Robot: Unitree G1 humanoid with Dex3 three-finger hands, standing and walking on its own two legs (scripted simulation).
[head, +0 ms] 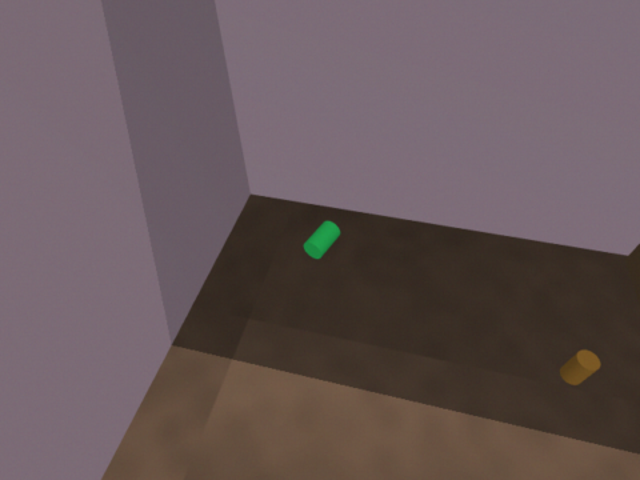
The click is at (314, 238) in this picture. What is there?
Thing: lying can
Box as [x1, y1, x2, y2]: [304, 221, 339, 258]
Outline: 330,221 324,221 304,243 304,249 312,257 319,258 339,235 339,229 334,223
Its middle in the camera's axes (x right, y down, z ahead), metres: +0.00 +0.01 +1.61
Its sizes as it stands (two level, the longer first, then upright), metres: 0.141 0.087 0.087
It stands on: the floor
